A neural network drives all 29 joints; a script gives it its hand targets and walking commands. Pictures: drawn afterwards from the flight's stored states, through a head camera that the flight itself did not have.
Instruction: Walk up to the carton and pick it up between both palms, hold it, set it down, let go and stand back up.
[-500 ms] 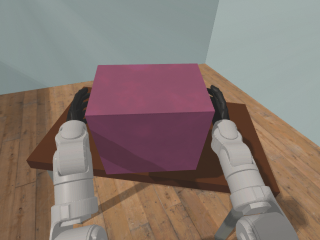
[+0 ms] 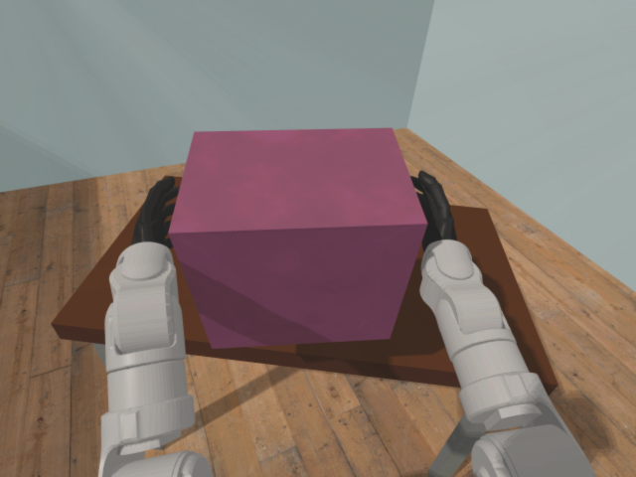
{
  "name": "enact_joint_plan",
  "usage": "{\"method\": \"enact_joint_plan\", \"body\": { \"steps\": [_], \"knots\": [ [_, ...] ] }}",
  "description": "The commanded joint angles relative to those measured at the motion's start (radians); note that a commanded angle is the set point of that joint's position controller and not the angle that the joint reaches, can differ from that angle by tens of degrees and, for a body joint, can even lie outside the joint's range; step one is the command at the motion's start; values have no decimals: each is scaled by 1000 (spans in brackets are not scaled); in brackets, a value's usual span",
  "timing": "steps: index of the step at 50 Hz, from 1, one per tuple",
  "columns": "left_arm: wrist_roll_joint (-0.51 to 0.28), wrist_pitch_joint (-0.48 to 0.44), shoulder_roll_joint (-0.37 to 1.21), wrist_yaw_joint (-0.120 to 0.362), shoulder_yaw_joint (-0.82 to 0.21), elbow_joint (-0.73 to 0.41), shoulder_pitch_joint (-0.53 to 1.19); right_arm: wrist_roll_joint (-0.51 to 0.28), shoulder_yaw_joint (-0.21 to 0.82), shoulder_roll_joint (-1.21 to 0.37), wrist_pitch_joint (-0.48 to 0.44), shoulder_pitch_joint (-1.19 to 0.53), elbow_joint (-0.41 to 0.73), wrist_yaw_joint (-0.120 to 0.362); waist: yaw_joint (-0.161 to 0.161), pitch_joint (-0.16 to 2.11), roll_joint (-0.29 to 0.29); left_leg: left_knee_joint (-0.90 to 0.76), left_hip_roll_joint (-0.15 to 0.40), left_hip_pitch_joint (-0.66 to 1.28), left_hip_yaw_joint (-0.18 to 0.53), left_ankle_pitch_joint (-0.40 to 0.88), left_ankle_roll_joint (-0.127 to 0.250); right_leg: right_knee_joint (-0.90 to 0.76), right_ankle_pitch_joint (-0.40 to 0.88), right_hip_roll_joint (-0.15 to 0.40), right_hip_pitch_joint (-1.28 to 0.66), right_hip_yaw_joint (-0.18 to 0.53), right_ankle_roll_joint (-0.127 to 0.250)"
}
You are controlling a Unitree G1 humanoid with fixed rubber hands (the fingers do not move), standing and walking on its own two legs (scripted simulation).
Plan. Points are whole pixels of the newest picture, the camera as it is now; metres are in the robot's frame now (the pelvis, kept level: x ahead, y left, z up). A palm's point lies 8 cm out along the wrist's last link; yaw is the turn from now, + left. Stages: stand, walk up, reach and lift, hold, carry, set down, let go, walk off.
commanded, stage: hold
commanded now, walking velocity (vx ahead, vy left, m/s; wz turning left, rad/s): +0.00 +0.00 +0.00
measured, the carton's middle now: (298, 242) +0.39 +0.00 +0.14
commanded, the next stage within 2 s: none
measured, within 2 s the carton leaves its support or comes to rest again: neither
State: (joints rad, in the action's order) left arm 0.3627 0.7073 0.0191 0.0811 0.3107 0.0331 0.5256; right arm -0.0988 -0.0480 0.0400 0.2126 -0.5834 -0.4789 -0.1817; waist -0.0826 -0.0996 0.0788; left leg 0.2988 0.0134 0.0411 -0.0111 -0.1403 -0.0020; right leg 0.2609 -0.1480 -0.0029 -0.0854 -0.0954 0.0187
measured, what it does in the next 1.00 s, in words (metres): stands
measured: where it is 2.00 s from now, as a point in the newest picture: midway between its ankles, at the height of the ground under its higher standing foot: outside the picture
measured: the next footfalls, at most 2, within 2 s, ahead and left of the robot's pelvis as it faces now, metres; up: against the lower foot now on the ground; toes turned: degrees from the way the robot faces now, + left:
none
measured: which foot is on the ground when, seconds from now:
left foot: down 0.00-1.00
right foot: down 0.00-1.00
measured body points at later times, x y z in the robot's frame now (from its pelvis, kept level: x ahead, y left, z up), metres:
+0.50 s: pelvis +0.00 +0.00 +0.00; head -0.04 +0.03 +0.45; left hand +0.36 +0.17 +0.18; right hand +0.36 -0.16 +0.18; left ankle +0.03 +0.12 -0.75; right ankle +0.02 -0.10 -0.75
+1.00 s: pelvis +0.00 +0.00 +0.00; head -0.03 +0.03 +0.45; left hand +0.36 +0.18 +0.17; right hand +0.37 -0.16 +0.18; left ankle +0.03 +0.12 -0.75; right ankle +0.02 -0.10 -0.75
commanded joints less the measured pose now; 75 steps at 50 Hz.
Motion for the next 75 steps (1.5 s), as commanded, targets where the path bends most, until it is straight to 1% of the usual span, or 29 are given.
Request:
{"method": "enact_joint_plan", "body": {
  "steps": [1, 2, 3, 6, 8, 9, 12, 14, 15, 16, 17, 19, 20, 21, 22, 24, 28, 31, 35, 39, 43, 46, 49, 53, 56, 58, 65, 71, 75],
  "knots": [
    [-155, -75, 369, 155, -409, -151, 567, -67, 332, -422, -57, -606, 276, 152, -8, 356, -86, -15, -46, 85, -45, 246, -12, -17, 188, -25, -67, -15, -47],
    [-152, -72, 362, 156, -409, -145, 568, -62, 324, -418, -54, -595, 262, 152, -16, 338, -91, -17, -45, 81, -45, 232, -13, -21, 176, -19, -59, -13, -45],
    [-156, -71, 364, 157, -409, -144, 563, -63, 324, -417, -55, -593, 267, 152, -17, 345, -93, -16, -44, 84, -44, 228, -12, -19, 176, -20, -60, -13, -45],
    [-150, -67, 371, 156, -406, -125, 566, -55, 304, -416, -52, -599, 251, 157, -12, 317, -95, -33, -41, 63, -47, 174, -10, -28, 113, -21, -42, -17, -40],
    [-152, -67, 377, 157, -411, -135, 582, -49, 307, -417, -56, -613, 265, 160, -14, 333, -90, -34, -39, 64, -46, 173, -10, -27, 104, -23, -37, -20, -38],
    [-150, -67, 370, 157, -402, -115, 585, -44, 293, -410, -55, -624, 259, 162, -12, 327, -93, -33, -40, 60, -47, 157, -6, -29, 91, -21, -30, -21, -38],
    [-162, -71, 383, 152, -415, -128, 585, -49, 305, -416, -66, -642, 287, 164, -13, 371, -90, -21, -38, 84, -45, 195, -9, -23, 121, -25, -39, -21, -38],
    [-170, -81, 377, 149, -424, -141, 607, -45, 304, -416, -68, -647, 283, 164, -19, 397, -84, -15, -38, 98, -41, 192, -12, -22, 116, -26, -31, -21, -38],
    [-170, -84, 378, 147, -421, -132, 599, -44, 307, -418, -70, -642, 284, 165, -12, 403, -89, -16, -38, 95, -43, 191, -12, -20, 116, -28, -31, -25, -39],
    [-172, -87, 387, 144, -429, -145, 601, -42, 312, -421, -71, -641, 291, 166, -16, 413, -82, -14, -38, 101, -38, 208, -12, -17, 128, -27, -29, -25, -39],
    [-168, -86, 377, 144, -419, -118, 603, -37, 304, -414, -71, -651, 275, 167, -11, 396, -79, -20, -37, 89, -41, 182, -9, -25, 106, -27, -27, -26, -40],
    [-161, -85, 373, 146, -406, -108, 588, -38, 308, -421, -66, -626, 254, 168, -5, 381, -63, -26, -36, 83, -43, 180, -2, -26, 116, -24, -28, -23, -43],
    [-143, -68, 369, 141, -374, -116, 565, -68, 320, -404, -67, -691, 260, 176, 52, 367, -107, -35, -30, 60, -57, 155, 2, -30, 62, -22, -7, -21, -20],
    [-137, -54, 368, 140, -370, -112, 577, -61, 309, -405, -64, -676, 242, 179, 30, 352, -83, -43, -28, 51, -60, 142, 8, -30, 42, -26, -9, -21, -23],
    [-128, -46, 365, 141, -357, -106, 567, -61, 308, -408, -61, -677, 235, 182, 44, 337, -92, -47, -27, 36, -61, 135, 12, -33, 35, -21, -17, -19, -19],
    [-127, -36, 357, 146, -350, -107, 562, -63, 303, -404, -57, -677, 232, 185, 40, 340, -82, -50, -26, 30, -63, 140, 14, -32, 37, -22, -33, -18, -18],
    [-153, -36, 359, 153, -379, -136, 582, -66, 295, -419, -52, -678, 254, 173, 10, 382, -70, -32, -36, 57, -70, 160, 10, -32, 105, -18, -46, -11, -31],
    [-169, -45, 361, 158, -398, -150, 585, -65, 291, -425, -45, -659, 264, 162, -13, 402, -77, -20, -45, 65, -67, 178, -1, -26, 162, -15, -64, -10, -41],
    [-166, -48, 355, 163, -400, -152, 562, -66, 292, -421, -30, -615, 258, 153, -26, 381, -93, -20, -48, 59, -57, 187, -14, -22, 197, -15, -79, -14, -47],
    [-160, -45, 351, 167, -400, -169, 534, -78, 309, -414, -22, -594, 274, 150, -24, 362, -103, -15, -45, 62, -49, 228, -26, -16, 219, -21, -91, -21, -45],
    [-168, -48, 351, 165, -414, -207, 524, -98, 337, -409, -26, -601, 322, 147, -16, 380, -107, 3, -43, 86, -43, 299, -35, -9, 248, -30, -92, -27, -41],
    [-177, -52, 352, 158, -425, -228, 522, -108, 352, -403, -28, -607, 351, 147, -9, 392, -106, 11, -41, 100, -41, 325, -38, -8, 248, -36, -79, -29, -38],
    [-177, -51, 352, 153, -423, -224, 520, -107, 354, -397, -25, -606, 349, 151, -1, 380, -99, 2, -37, 97, -42, 300, -32, -14, 212, -36, -57, -27, -34],
    [-163, -38, 351, 152, -402, -193, 524, -93, 337, -396, -15, -602, 311, 162, 7, 337, -86, -31, -30, 62, -51, 203, -17, -29, 131, -30, -33, -21, -28],
    [-157, -29, 352, 156, -391, -175, 538, -81, 320, -403, -12, -611, 288, 169, 8, 322, -81, -50, -29, 37, -58, 140, -7, -36, 85, -23, -28, -17, -26],
    [-160, -28, 353, 158, -390, -171, 554, -74, 310, -409, -13, -623, 284, 172, 5, 331, -81, -54, -30, 32, -62, 120, -2, -37, 77, -19, -30, -15, -27],
    [-178, -45, 355, 157, -403, -168, 591, -63, 300, -425, -27, -652, 287, 167, -5, 403, -87, -32, -42, 56, -61, 139, -2, -26, 133, -15, -50, -14, -37],
    [-160, -44, 347, 160, -377, -143, 565, -65, 307, -423, -22, -630, 257, 163, 1, 377, -83, -34, -43, 43, -57, 149, -2, -23, 156, -14, -68, -13, -42],
    [-154, -41, 347, 165, -375, -153, 554, -76, 319, -422, -23, -626, 266, 158, 2, 369, -83, -27, -43, 49, -56, 190, -7, -20, 184, -18, -82, -15, -42]
  ]
}}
